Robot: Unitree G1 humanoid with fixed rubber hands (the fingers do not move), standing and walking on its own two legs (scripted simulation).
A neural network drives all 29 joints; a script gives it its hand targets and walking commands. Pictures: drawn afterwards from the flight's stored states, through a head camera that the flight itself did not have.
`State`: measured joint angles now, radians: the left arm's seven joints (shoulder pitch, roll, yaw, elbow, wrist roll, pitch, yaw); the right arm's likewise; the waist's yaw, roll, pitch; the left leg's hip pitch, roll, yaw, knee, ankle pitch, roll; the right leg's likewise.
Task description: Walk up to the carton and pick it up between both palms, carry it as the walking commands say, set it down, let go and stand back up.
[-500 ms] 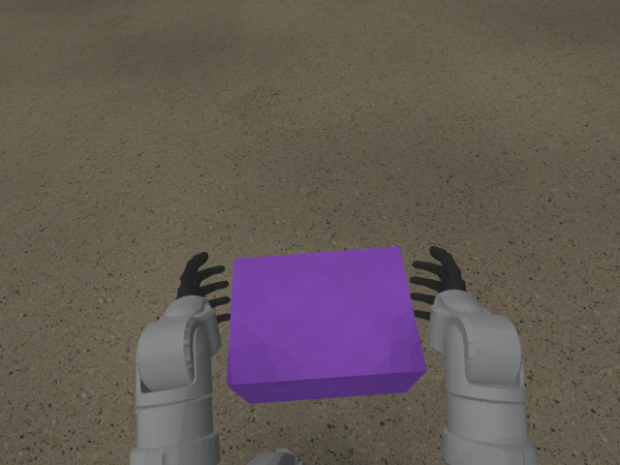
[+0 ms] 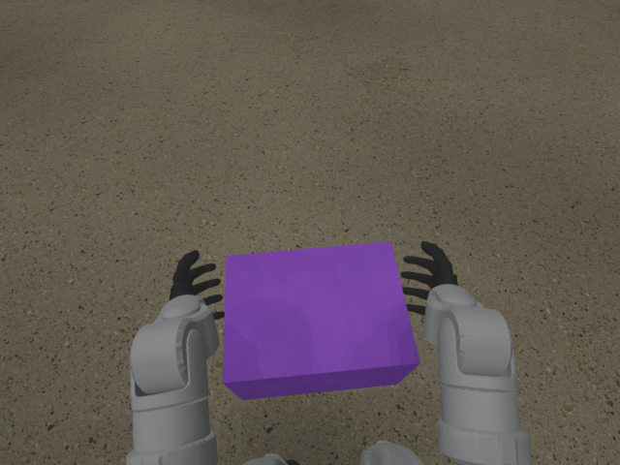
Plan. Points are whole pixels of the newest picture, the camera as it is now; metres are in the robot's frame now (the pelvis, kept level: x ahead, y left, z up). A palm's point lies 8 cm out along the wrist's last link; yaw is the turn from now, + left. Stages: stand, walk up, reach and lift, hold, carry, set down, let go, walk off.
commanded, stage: carry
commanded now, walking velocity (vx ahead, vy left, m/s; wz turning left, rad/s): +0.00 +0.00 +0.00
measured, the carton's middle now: (315, 322) +0.31 +0.02 -0.03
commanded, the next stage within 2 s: none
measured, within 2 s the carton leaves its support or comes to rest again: neither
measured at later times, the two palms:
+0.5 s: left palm (142, 356) +0.22 +0.20 +0.08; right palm (435, 349) +0.23 -0.10 +0.09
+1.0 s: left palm (116, 421) +0.16 +0.20 +0.10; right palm (448, 404) +0.17 -0.11 +0.10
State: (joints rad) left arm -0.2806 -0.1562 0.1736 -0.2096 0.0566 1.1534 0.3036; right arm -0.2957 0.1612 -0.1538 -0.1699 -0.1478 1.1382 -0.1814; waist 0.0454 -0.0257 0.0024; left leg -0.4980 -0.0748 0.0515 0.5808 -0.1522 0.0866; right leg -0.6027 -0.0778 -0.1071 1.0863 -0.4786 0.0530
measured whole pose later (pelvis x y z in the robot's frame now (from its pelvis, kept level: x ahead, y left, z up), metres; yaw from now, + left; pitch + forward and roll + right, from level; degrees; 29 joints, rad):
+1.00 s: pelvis -0.11 +0.03 +0.01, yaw +5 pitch +1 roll -1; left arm -0.30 -0.16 0.17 -0.05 0.15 1.16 0.23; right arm -0.27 0.15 -0.18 -0.09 -0.13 1.18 -0.23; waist -0.01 0.03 -0.14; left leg -0.47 0.01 0.02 0.52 -0.08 0.03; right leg -0.30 -0.01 -0.13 0.61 -0.34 -0.03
